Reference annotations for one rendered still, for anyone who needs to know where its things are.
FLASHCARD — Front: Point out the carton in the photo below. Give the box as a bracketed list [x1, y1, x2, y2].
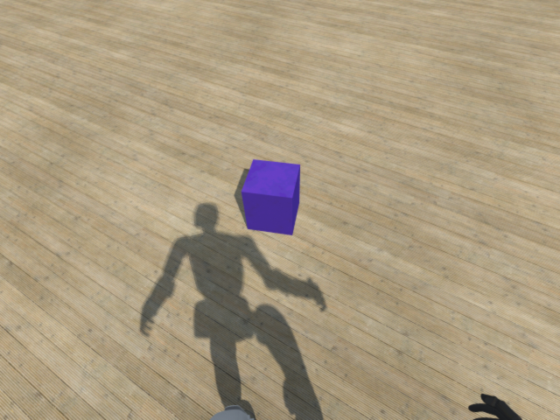
[241, 159, 300, 235]

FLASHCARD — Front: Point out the robot right hand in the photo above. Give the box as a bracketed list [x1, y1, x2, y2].
[468, 394, 522, 420]

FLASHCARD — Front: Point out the left robot shin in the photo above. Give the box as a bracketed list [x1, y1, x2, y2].
[224, 405, 247, 414]

